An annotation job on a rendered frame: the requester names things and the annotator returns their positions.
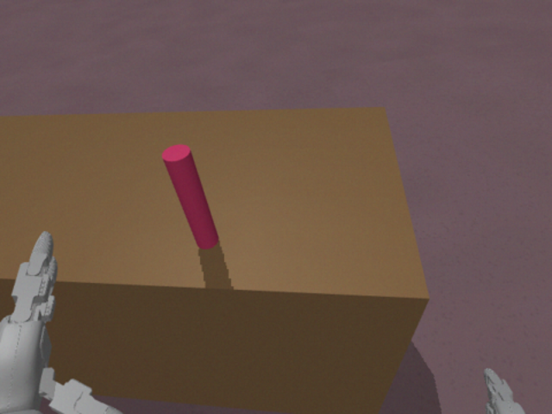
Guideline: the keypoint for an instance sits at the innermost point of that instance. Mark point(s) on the left robot hand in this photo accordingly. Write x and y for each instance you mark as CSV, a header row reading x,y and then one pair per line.
x,y
25,346

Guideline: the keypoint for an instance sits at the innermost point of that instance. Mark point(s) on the right robot hand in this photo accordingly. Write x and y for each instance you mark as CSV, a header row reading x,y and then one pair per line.
x,y
500,395

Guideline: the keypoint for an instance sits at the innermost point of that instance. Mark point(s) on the can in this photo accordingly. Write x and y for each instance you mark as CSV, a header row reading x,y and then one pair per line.
x,y
184,176

